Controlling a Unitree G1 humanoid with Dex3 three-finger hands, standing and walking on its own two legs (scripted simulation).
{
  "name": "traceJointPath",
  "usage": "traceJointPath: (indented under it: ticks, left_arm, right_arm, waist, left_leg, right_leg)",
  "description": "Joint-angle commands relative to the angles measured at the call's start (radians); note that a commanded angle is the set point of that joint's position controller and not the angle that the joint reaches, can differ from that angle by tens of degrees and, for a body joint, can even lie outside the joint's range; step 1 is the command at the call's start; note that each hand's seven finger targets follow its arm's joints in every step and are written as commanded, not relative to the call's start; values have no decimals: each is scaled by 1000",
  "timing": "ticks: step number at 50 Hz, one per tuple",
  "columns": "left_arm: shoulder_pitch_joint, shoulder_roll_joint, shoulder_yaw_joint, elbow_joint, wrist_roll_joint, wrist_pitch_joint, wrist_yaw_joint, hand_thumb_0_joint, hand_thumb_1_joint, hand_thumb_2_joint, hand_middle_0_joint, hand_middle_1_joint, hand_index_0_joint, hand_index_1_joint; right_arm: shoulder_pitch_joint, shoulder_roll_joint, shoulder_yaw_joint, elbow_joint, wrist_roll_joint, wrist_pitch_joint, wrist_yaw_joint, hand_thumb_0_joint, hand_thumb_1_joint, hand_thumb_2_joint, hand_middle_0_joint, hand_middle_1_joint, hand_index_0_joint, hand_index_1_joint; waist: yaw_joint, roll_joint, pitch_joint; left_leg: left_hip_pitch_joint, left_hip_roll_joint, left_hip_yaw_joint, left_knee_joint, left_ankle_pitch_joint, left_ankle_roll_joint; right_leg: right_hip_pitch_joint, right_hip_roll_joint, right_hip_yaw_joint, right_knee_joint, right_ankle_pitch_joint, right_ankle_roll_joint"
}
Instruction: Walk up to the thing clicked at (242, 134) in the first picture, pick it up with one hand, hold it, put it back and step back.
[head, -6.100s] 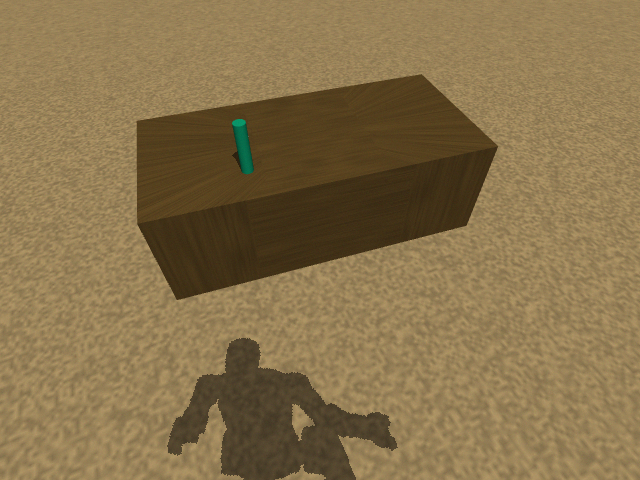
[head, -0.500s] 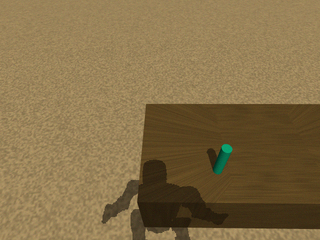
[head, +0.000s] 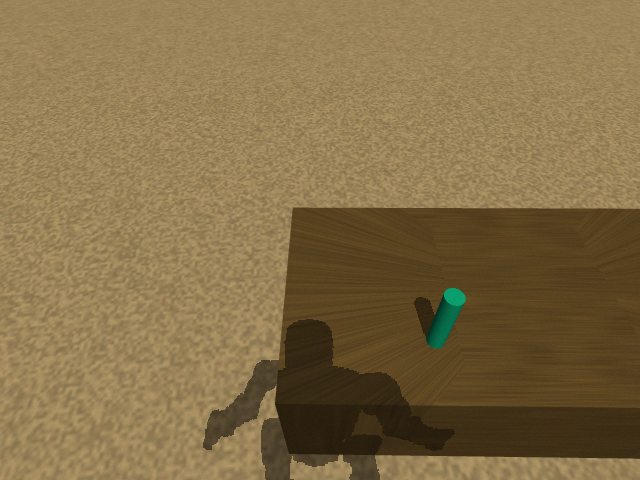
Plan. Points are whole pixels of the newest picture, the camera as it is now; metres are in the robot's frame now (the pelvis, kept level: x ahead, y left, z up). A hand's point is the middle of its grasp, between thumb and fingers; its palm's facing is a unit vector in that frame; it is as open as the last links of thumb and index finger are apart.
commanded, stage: stand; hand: right
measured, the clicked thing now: (444, 320) +0.47 -0.25 -0.27
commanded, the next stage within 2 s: go down in 0.64 s
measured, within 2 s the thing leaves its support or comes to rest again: neither
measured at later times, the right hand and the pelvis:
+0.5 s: hand out of the picture +0.08 -0.25 -0.16, palm faces -0.02 +0.94 -0.34, open 7.4 cm; pelvis +0.01 +0.00 +0.00, yaw +0 degrees
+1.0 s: hand out of the picture +0.16 -0.25 -0.15, palm faces +0.07 +0.95 -0.32, open 11.3 cm; pelvis -0.01 +0.00 -0.02, yaw -1 degrees
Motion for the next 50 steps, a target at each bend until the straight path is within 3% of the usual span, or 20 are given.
traceJointPath:
  ticks: [1, 6, 13, 21, 27, 36, 37, 38, 39, 40, 41, 42, 43, 44, 45, 46, 47, 48, 49, 50]
  left_arm:
    - [-42, 210, 37, -56, 5, -19, 14, 0, 900, 900, -200, -300, -200, -301]
    - [-38, 216, 38, -55, 5, -20, 14, 0, 900, 900, -200, -300, -200, -301]
    - [-44, 215, 37, -60, 5, -20, 15, 0, 900, 900, -200, -300, -200, -301]
    - [-37, 214, 36, -60, 5, -23, 16, 0, 900, 900, -200, -300, -200, -301]
    - [-33, 214, 35, -60, 1, -21, 16, 0, 900, 900, -200, -300, -200, -301]
    - [-40, 215, 36, -64, 5, -24, 17, 0, 900, 900, -200, -300, -200, -301]
    - [-40, 217, 36, -64, 4, -23, 17, 0, 820, 820, -120, -220, -120, -221]
    - [-391, 49, 26, -415, -80, -134, 24, 0, 740, 740, -40, -140, -40, -141]
    - [-366, 110, 34, -457, -84, -159, 36, 0, 660, 660, -21, -60, -19, -61]
    - [-280, 175, 77, -349, -82, -149, 45, 0, 580, 580, -17, -32, -11, -39]
    - [-210, 206, 116, -303, -82, -136, 47, 0, 500, 500, -17, -36, -15, -39]
    - [-137, 198, 131, -344, -83, -122, 51, 0, 420, 420, -18, -39, -19, -38]
    - [-130, 231, 160, -429, -85, -124, 65, 0, 371, 340, -18, -39, -24, -33]
    - [-147, 218, 152, -440, -82, -125, 73, 0, 356, 260, -16, -40, -24, -31]
    - [-47, 169, 139, -355, -68, -109, 74, 0, 326, 236, -14, -36, -23, -27]
    - [5, 131, 141, -282, -49, -96, 69, 0, 269, 204, -19, -40, -33, -26]
    - [2, 120, 158, -307, -34, -97, 59, 0, 209, 194, -23, -40, -33, -29]
    - [10, 132, 166, -344, -29, -104, 52, 0, 129, 159, -31, -44, -44, -31]
    - [-40, 185, 196, -503, -30, -112, 49, 0, 49, 138, -38, -49, -51, -34]
    - [33, 177, 197, -507, -36, -102, 45, 0, 0, 122, -37, -50, -54, -31]
  right_arm:
    - [-46, -218, -41, -62, -1, -20, -14, 0, -900, -900, 200, 300, 200, 300]
    - [-47, -212, -40, -61, -1, -21, -13, 0, -900, -900, 200, 300, 200, 300]
    - [-48, -218, -42, -63, -3, -22, -15, 0, -900, -900, 200, 300, 200, 300]
    - [-45, -214, -39, -63, 0, -23, -14, 0, -900, -900, 200, 300, 200, 300]
    - [-49, -217, -41, -63, -1, -21, -14, 0, -900, -900, 200, 300, 200, 300]
    - [-46, -217, -43, -64, 0, -21, -15, 0, -900, -900, 200, 300, 200, 300]
    - [-45, -212, -41, -65, -1, -20, -15, 0, -820, -820, 120, 220, 120, 220]
    - [-396, -37, -12, -416, 69, -97, -26, 0, -740, -740, 40, 140, 40, 140]
    - [-348, -123, -40, -486, 61, -101, -32, 0, -660, -660, 23, 68, 27, 69]
    - [-194, -141, -48, -297, 54, -58, -38, 0, -580, -580, 20, 68, 27, 68]
    - [-160, -167, -80, -241, 53, -29, -36, 0, -500, -500, 4, 77, 18, 77]
    - [-151, -184, -117, -206, 52, 1, -39, 0, -420, -420, 19, 70, 27, 71]
    - [-181, -219, -136, -243, 47, 15, -47, 0, -340, -340, 25, 66, 31, 66]
    - [-221, -242, -136, -273, 37, 29, -48, 0, -279, -269, 28, 62, 32, 62]
    - [-232, -237, -133, -252, 24, 54, -41, 0, -241, -245, 38, 59, 41, 59]
    - [-211, -244, -156, -206, 2, 84, -27, 0, -223, -220, 46, 53, 45, 53]
    - [-143, -235, -182, -206, -11, 107, -12, 0, -158, -202, 45, 53, 45, 53]
    - [-110, -237, -192, -234, -12, 131, -1, 0, -83, -173, 50, 51, 49, 51]
    - [-98, -213, -183, -301, -13, 156, 10, 0, -35, -160, 48, 51, 47, 51]
    - [-66, -226, -190, -369, -13, 186, 25, 0, -8, -140, 56, 47, 53, 47]
  waist:
    - [1, -1, -49]
    - [1, -2, -56]
    - [-2, 1, -82]
    - [-1, -4, -68]
    - [1, 4, -60]
    - [-1, -6, -68]
    - [-2, -13, -64]
    - [10, -103, -81]
    - [-16, -68, -111]
    - [-30, -41, -58]
    - [-7, -9, -35]
    - [8, 28, -124]
    - [33, 43, -250]
    - [17, 34, -293]
    - [7, 14, -255]
    - [-2, -7, -187]
    - [-1, 4, -213]
    - [-3, 20, -259]
    - [18, 28, -356]
    - [14, 7, -343]
  left_leg:
    - [-15, 105, -86, -59, 91, 37]
    - [-15, 108, -90, -65, 84, 34]
    - [3, 112, -83, -48, 150, 36]
    - [-5, 111, -82, -52, 158, 37]
    - [-3, 107, -82, -57, 129, 34]
    - [5, 109, -81, -52, 148, 36]
    - [-2, 107, -78, -52, 136, 36]
    - [-133, -23, 15, 60, 101, 21]
    - [-96, -30, 20, 56, 49, 22]
    - [-121, -34, 27, 56, -7, 23]
    - [-168, -32, 37, 84, -4, 15]
    - [-158, -33, 38, 106, 54, 12]
    - [-122, -31, 39, 117, 111, 10]
    - [-124, -25, 32, 133, 138, 11]
    - [-159, -25, 25, 150, 147, 15]
    - [-217, -25, 23, 164, 124, 20]
    - [-220, -28, 26, 182, 122, 20]
    - [-193, -33, 31, 184, 119, 19]
    - [-164, -37, 34, 195, 143, 18]
    - [-173, -38, 35, 179, 145, 19]
  right_leg:
    - [14, -111, 85, -52, 91, -32]
    - [16, -111, 88, -46, 75, -32]
    - [35, -117, 86, -32, 147, -35]
    - [40, -115, 83, -36, 163, -31]
    - [26, -112, 83, -43, 117, -32]
    - [33, -115, 82, -41, 144, -32]
    - [32, -116, 84, -45, 144, -32]
    - [-83, 19, -21, 66, 72, -23]
    - [-62, 12, -10, 60, 26, -21]
    - [-98, 15, -7, 63, -17, -25]
    - [-111, 20, -9, 93, -13, -24]
    - [-107, 21, -6, 129, 40, -30]
    - [-64, 20, 0, 146, 91, -27]
    - [-64, 23, 0, 170, 120, -26]
    - [-98, 27, -3, 186, 132, -25]
    - [-154, 33, -7, 202, 108, -30]
    - [-169, 35, -9, 220, 103, -34]
    - [-147, 35, -10, 219, 94, -35]
    - [-115, 34, -9, 221, 112, -31]
    - [-105, 39, -14, 214, 110, -31]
